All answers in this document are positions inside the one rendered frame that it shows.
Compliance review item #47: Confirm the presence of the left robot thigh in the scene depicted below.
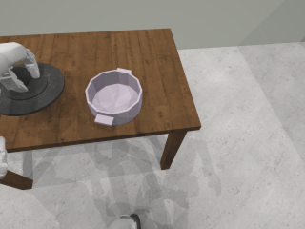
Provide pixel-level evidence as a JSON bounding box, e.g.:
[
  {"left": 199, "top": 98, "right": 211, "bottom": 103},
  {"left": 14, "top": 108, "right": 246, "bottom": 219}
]
[{"left": 108, "top": 218, "right": 137, "bottom": 229}]

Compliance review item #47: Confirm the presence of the lid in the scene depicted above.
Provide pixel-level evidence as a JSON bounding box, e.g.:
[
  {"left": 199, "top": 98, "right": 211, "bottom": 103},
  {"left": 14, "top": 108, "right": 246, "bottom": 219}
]
[{"left": 0, "top": 62, "right": 66, "bottom": 116}]

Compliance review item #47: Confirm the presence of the table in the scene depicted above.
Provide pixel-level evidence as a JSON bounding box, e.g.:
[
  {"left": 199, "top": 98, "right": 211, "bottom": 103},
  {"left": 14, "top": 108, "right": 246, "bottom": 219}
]
[{"left": 0, "top": 28, "right": 201, "bottom": 190}]

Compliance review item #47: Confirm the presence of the knob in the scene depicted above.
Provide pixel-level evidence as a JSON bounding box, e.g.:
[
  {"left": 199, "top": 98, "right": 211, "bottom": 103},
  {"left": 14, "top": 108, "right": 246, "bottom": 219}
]
[{"left": 11, "top": 67, "right": 31, "bottom": 85}]

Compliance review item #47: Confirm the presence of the pot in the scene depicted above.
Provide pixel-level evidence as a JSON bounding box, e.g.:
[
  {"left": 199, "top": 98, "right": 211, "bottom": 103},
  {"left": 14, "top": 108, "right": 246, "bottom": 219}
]
[{"left": 85, "top": 68, "right": 143, "bottom": 127}]

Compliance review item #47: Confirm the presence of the left robot hand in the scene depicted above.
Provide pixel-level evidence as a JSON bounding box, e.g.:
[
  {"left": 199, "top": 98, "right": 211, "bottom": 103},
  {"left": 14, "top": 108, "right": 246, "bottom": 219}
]
[{"left": 0, "top": 42, "right": 40, "bottom": 93}]

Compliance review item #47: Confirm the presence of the left robot shin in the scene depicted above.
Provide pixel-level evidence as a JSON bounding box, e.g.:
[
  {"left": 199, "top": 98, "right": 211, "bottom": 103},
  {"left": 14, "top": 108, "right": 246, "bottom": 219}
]
[{"left": 120, "top": 215, "right": 133, "bottom": 220}]

